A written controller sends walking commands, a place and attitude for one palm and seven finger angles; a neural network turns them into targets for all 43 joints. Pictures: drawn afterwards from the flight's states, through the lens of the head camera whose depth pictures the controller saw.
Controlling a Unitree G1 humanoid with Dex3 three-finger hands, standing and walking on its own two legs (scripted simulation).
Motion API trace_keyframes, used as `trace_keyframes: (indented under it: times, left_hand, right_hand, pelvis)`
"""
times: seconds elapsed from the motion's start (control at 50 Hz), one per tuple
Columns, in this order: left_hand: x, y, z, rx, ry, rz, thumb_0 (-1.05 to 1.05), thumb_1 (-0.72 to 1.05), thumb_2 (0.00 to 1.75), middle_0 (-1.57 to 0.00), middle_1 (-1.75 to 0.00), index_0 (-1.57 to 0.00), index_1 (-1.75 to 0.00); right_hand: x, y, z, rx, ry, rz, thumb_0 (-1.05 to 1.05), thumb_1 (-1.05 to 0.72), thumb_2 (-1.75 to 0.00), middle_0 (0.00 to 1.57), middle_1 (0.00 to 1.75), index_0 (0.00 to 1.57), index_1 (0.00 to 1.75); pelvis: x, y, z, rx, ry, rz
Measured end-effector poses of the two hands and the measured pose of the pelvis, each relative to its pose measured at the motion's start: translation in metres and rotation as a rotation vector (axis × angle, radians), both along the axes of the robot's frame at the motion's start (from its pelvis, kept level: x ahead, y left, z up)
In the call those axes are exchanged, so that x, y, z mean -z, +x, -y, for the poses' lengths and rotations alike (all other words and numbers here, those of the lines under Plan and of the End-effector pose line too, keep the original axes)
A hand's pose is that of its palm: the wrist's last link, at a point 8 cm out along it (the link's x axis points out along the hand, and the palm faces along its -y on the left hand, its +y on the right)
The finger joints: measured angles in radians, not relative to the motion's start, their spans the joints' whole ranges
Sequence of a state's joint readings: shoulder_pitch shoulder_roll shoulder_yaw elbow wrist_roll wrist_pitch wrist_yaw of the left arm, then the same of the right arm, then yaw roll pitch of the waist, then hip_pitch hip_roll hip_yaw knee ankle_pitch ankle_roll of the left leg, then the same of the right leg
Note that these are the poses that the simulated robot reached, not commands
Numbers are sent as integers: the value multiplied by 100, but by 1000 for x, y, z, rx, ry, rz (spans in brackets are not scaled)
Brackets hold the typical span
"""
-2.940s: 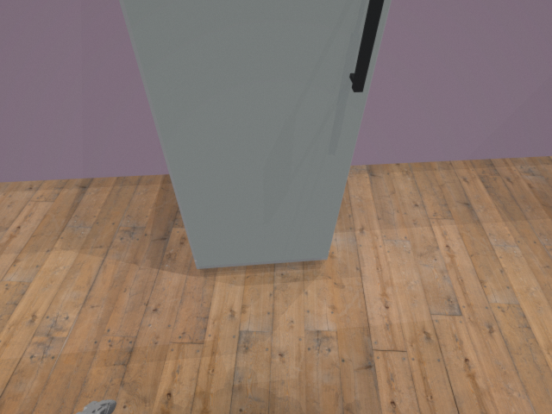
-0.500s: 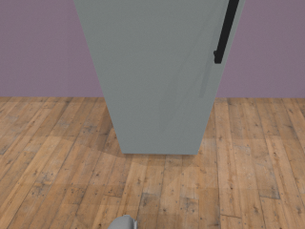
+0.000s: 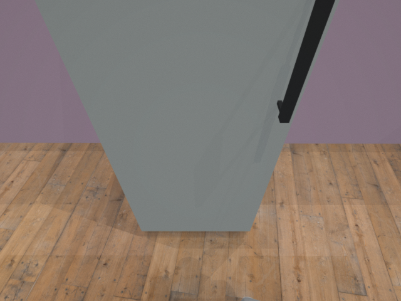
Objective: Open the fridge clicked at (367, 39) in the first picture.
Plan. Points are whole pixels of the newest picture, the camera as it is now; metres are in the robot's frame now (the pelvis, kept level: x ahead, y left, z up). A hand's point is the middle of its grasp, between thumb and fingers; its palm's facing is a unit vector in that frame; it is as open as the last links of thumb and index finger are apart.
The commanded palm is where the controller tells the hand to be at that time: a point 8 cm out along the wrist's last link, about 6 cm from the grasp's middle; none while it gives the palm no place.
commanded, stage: come to a stop and stand still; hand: right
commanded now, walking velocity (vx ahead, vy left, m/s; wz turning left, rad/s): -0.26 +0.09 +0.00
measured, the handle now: (298, 61) +0.51 -0.16 +0.23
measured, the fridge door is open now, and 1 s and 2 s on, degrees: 0 0 0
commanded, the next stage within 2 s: look again from close up in 1.30 s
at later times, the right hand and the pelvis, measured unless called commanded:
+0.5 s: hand out of the picture +0.00 -0.20 -0.17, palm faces +0.03 +0.97 -0.24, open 7.4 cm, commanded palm none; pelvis -0.05 +0.00 +0.00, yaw +1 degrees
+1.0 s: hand out of the picture -0.09 -0.17 -0.17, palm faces +0.05 +0.99 -0.16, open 7.4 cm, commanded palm none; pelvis -0.06 -0.02 +0.01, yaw +1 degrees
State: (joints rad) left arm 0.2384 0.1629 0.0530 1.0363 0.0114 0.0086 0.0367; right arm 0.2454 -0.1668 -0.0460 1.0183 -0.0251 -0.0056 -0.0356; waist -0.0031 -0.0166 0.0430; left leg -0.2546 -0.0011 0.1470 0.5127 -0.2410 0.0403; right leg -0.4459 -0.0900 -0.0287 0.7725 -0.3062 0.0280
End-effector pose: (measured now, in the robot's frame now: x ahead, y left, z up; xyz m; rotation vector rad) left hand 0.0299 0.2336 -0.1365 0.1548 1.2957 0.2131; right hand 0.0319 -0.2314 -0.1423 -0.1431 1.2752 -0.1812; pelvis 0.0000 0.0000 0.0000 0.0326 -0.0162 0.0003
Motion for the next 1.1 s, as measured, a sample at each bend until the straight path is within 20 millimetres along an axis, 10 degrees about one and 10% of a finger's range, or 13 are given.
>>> trace_keyframes:
  times: [0.12,0.26,0.44,0.72,0.88,1.1]
  left_hand:
    - [-7,46,21,45,41,68,1,93,90,-20,-30,-20,-30]
    - [-22,52,35,45,45,120,1,92,90,-20,-30,-20,-30]
    - [-12,-6,12,-6,8,96,0,91,90,-21,-30,-20,-30]
    - [-3,-126,-8,-52,-58,-151,1,91,90,-20,-30,-20,-30]
    - [-3,-128,25,-13,-37,-187,1,91,90,-20,-30,-20,-30]
    - [1,-107,45,-12,-69,-143,3,94,90,-20,-30,-20,-30]
  right_hand:
    - [19,-6,27,36,23,-75,0,-92,-90,20,30,20,30]
    - [9,-10,45,7,5,-91,1,-92,-90,20,30,20,30]
    - [-4,-21,31,-38,-19,-22,1,-91,-90,20,30,20,30]
    - [-17,-108,-20,16,21,-102,1,-91,-90,20,30,20,30]
    - [3,-132,-12,60,70,-202,1,-91,-90,20,30,20,30]
    - [-2,-109,-6,19,54,-173,1,-91,-90,20,30,20,30]
  pelvis:
    - [7,14,24,-13,-2,16]
    - [-3,-2,29,-36,9,-5]
    - [-3,-38,13,-33,5,-2]
    - [-14,-58,-4,-12,-44,-10]
    - [-6,-58,12,-3,-34,-14]
    - [-10,-55,17,-13,-33,-1]
